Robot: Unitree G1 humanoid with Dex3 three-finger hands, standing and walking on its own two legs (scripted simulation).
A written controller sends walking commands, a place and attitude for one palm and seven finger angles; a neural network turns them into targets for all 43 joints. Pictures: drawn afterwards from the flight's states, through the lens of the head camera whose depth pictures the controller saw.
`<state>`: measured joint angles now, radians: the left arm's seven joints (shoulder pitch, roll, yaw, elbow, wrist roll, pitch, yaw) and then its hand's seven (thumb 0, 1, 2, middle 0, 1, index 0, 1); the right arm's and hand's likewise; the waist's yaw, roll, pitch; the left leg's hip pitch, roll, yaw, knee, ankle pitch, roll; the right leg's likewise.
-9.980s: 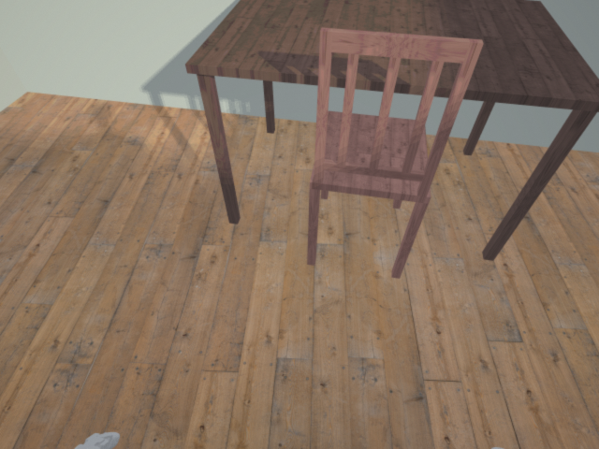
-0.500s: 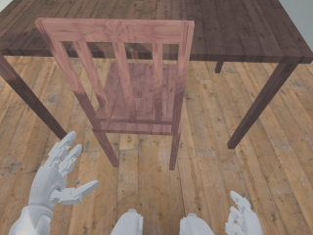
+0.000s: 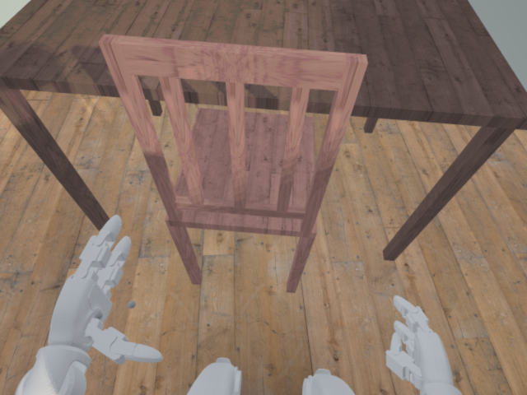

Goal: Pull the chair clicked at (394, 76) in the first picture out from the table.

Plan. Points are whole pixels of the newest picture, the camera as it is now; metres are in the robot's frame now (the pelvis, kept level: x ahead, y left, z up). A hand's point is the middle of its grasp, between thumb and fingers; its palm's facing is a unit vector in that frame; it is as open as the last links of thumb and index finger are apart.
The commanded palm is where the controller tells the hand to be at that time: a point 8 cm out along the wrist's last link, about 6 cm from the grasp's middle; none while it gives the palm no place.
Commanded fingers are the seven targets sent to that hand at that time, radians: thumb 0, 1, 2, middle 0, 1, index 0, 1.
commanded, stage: raise the hand toward the chair's back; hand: left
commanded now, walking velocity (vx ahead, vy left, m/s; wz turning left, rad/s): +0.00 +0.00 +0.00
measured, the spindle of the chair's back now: (238, 155) +0.51 +0.09 +0.02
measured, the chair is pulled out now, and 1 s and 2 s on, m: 0.00 0.00 0.00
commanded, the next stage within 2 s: aim the fingers beside a spindle in 0.80 s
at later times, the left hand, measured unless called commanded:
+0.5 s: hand (120, 286) +0.25 +0.21 +0.05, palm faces -0.02 -1.00 -0.05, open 17.0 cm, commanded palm +0.22 +0.27 +0.05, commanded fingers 0.00 -0.50 0.30 -0.06 -0.08 -0.06 -0.08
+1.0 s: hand (136, 286) +0.25 +0.19 +0.04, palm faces -0.01 -1.00 -0.05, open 16.9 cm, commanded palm +0.24 +0.25 +0.05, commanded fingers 0.00 -0.50 0.30 -0.06 -0.08 -0.06 -0.08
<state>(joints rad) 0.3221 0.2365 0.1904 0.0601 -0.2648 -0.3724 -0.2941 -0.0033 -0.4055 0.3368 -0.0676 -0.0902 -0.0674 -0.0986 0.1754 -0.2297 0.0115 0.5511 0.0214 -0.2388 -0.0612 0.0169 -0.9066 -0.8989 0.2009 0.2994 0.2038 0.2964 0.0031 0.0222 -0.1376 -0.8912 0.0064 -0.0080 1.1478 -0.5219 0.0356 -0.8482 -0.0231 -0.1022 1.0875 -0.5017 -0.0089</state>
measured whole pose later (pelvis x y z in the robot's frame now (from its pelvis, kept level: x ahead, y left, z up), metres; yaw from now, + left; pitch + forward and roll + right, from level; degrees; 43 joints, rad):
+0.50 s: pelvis +0.00 +0.01 +0.01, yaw +0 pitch +14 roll -3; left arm 0.27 0.27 0.22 0.10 -0.27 -0.34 -0.30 -0.01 -0.50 0.30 -0.06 -0.08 -0.06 -0.08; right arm 0.25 -0.26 0.02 0.57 0.02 -0.22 -0.05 0.02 -0.90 -0.90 0.20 0.30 0.21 0.30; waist -0.02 0.03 -0.13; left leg -0.85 0.00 0.00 1.10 -0.50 0.05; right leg -0.80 -0.02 -0.09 1.03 -0.47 0.01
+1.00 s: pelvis +0.01 -0.01 +0.01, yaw +0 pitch +15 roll -2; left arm 0.25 0.25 0.22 0.14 -0.27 -0.37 -0.31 -0.01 -0.50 0.30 -0.06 -0.08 -0.06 -0.08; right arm 0.21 -0.25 0.02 0.57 0.02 -0.23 -0.05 0.02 -0.91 -0.90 0.20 0.30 0.21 0.30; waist -0.01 0.04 -0.14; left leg -0.86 0.01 -0.01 1.11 -0.51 0.02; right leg -0.82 -0.01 -0.10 1.05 -0.49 -0.02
